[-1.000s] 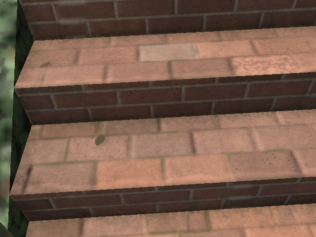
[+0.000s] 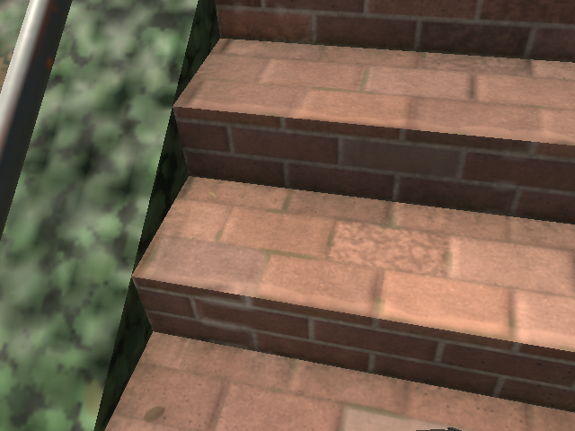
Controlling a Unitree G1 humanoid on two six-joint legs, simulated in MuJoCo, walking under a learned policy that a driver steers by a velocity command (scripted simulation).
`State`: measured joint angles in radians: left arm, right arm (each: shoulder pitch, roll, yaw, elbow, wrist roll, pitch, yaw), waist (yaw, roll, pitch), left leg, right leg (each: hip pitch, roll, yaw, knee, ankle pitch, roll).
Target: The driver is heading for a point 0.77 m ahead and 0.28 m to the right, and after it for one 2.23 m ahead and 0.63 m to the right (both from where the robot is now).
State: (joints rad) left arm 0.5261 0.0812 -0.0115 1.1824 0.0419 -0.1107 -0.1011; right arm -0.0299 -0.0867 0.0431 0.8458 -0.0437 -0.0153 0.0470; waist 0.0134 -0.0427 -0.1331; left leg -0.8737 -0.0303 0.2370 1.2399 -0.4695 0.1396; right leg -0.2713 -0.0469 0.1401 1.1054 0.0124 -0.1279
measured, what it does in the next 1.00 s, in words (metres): climbs, turning right: right foot 0.18 m higher, then left foot 0.18 m higher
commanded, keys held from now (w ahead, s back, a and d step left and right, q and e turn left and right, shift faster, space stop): w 0.20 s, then w+e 0.80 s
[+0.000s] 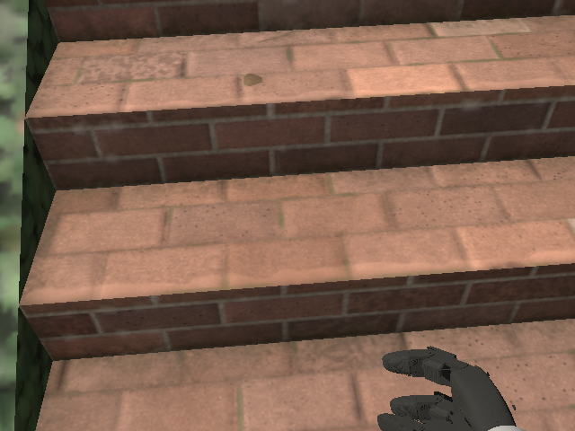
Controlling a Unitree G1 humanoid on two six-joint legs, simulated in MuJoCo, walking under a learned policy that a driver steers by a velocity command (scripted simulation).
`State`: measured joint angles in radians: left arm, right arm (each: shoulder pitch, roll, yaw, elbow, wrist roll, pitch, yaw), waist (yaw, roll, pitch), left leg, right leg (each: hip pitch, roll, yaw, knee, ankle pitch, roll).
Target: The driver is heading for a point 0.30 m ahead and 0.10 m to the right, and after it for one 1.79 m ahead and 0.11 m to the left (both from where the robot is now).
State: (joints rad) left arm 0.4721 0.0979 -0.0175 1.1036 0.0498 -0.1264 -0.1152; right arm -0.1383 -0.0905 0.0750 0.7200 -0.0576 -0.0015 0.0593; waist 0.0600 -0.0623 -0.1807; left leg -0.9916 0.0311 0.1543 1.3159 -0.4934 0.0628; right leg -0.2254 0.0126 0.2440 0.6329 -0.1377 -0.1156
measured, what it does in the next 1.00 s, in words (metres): climbs: right foot 0.18 m higher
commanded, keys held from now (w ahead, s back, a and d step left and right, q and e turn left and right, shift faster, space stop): w+e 0.20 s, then e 0.32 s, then q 0.48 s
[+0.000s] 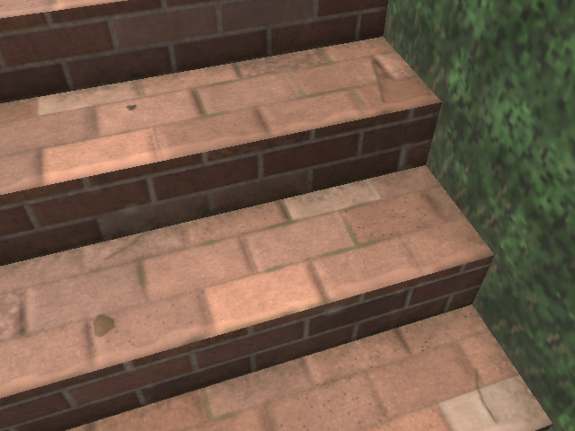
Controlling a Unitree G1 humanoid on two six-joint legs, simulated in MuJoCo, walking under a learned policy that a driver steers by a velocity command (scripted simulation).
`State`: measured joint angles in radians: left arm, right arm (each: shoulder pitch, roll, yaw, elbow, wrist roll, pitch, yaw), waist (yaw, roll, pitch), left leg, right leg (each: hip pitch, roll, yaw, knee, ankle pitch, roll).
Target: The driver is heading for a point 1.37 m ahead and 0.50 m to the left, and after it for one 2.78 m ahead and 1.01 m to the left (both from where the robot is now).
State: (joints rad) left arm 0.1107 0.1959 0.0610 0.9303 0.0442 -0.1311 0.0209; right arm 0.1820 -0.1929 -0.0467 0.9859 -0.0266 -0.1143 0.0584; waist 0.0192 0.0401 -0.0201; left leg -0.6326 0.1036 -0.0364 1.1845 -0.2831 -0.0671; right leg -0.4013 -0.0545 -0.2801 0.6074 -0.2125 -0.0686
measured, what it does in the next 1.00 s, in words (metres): steps on the spot, turning left: left foot, then right foot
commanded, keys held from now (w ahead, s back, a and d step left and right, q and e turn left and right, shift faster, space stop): q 0.96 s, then no key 0.04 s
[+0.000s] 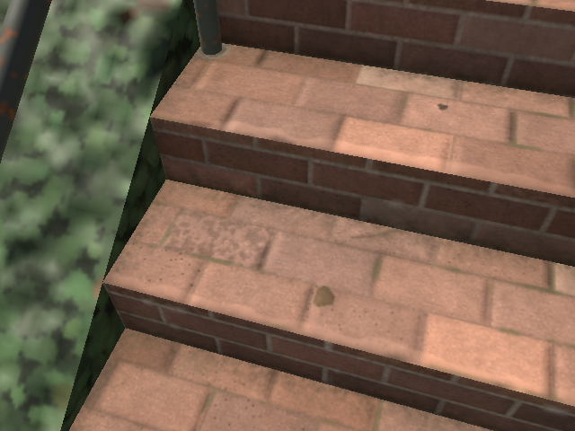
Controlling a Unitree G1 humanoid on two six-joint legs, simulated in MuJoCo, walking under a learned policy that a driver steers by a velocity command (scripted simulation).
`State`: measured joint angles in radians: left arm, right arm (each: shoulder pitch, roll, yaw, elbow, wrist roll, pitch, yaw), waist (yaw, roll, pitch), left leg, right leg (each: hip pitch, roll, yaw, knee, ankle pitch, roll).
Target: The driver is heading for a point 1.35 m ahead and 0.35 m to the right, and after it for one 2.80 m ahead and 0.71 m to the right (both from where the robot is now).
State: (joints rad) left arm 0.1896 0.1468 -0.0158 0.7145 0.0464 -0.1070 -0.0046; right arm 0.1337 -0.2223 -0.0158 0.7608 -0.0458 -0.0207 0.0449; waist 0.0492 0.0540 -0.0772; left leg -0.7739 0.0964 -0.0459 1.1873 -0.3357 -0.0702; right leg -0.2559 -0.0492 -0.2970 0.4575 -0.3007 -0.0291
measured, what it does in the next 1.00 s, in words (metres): steps on the spot: left foot, then right foot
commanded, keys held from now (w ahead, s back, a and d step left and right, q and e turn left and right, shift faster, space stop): no key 0.94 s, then w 0.06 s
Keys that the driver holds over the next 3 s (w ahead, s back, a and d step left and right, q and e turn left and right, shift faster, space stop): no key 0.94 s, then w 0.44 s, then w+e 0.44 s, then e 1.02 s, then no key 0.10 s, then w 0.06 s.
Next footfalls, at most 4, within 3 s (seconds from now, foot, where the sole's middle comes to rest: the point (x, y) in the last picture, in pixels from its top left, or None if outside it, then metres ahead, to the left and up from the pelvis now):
0.10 left None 0.09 0.17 -0.77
0.40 right None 0.07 -0.06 -0.77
1.54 right None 0.37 -0.06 -0.59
2.02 left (265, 262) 0.70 0.12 -0.41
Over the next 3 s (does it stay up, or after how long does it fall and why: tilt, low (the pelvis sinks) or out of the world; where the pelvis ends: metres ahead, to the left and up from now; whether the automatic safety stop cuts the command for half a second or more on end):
stays up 0.66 0.02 0.36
